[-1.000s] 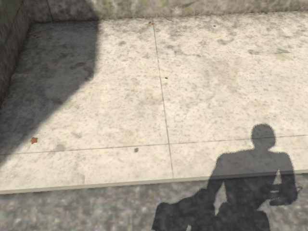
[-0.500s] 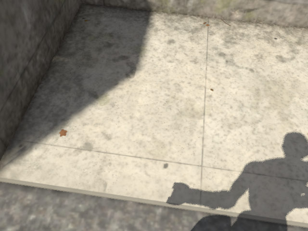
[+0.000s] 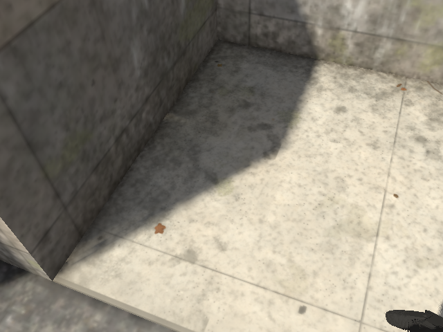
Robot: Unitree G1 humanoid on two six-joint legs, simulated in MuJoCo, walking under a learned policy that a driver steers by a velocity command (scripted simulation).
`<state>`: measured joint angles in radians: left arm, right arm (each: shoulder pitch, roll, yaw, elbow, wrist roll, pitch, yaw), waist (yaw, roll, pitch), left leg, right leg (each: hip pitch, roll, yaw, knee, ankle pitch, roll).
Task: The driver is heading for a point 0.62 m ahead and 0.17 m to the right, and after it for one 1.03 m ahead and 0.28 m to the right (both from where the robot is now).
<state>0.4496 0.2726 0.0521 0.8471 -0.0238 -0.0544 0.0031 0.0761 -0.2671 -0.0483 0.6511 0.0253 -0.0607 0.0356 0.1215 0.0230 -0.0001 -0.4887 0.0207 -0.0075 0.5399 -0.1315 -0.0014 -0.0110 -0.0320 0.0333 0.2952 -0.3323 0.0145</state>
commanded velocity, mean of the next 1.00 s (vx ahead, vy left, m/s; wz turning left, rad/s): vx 0.49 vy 0.00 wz -0.47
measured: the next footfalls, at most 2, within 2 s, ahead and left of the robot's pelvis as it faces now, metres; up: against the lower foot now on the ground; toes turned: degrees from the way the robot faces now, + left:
left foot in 0.04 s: +0.15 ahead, +0.13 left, +0.00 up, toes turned -1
right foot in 0.54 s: +0.43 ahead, -0.16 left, +0.00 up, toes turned -19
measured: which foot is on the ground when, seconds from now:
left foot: up 0.00-0.02, down 0.04-0.54, up 0.56-1.00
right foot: down 0.00-0.06, up 0.08-0.52, down 0.54-1.00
